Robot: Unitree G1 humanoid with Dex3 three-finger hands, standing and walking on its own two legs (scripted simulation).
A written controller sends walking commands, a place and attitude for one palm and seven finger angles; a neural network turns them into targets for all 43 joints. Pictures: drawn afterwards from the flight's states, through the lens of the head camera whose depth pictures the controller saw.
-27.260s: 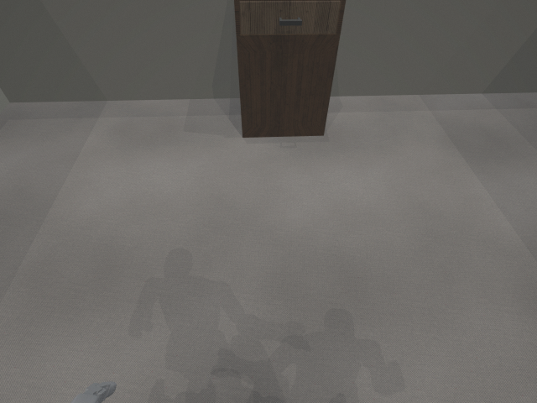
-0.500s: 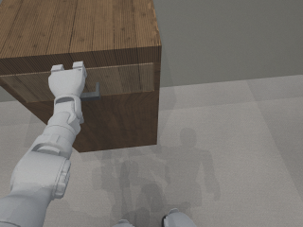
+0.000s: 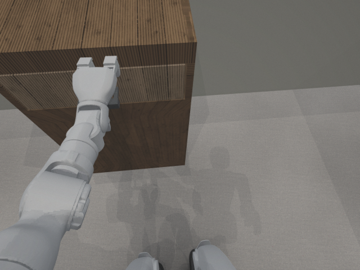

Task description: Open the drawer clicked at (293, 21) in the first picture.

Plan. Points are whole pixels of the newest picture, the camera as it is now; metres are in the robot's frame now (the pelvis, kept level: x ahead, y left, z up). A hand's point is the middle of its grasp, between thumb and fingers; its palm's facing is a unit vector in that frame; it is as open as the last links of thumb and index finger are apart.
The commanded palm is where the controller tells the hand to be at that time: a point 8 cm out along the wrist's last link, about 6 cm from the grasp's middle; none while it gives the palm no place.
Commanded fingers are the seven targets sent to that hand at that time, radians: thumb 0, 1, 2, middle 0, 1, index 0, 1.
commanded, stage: lower the fingers behind the handle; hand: left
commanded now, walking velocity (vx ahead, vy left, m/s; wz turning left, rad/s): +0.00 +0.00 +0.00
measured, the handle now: (99, 98) +0.56 +0.17 -0.03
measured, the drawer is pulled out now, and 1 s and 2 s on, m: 0.00 0.00 0.00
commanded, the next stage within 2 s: close the thumb around the handle in 1.50 s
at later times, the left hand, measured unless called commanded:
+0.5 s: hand (84, 119) +0.49 +0.20 -0.03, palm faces -0.10 +0.01 -1.00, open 14.0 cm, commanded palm +0.50 +0.19 +0.04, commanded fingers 0.00 -0.50 0.30 -0.30 -1.20 -0.30 -1.20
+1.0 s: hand (87, 116) +0.50 +0.20 -0.04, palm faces -0.13 +0.00 -0.99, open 14.0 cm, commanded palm +0.49 +0.18 +0.00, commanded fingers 0.00 -0.50 0.30 -0.30 -1.20 -0.30 -1.20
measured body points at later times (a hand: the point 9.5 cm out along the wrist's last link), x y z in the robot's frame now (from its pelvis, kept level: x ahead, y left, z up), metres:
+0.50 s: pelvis -0.03 +0.00 -0.03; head +0.13 +0.00 +0.40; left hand +0.49 +0.20 +0.02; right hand -0.05 -0.29 -0.14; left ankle -0.01 +0.09 -0.69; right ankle +0.02 -0.10 -0.69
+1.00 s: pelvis -0.01 +0.01 -0.03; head +0.13 +0.02 +0.40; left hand +0.51 +0.19 +0.02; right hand +0.01 -0.25 -0.15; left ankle -0.01 +0.09 -0.69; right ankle +0.02 -0.10 -0.69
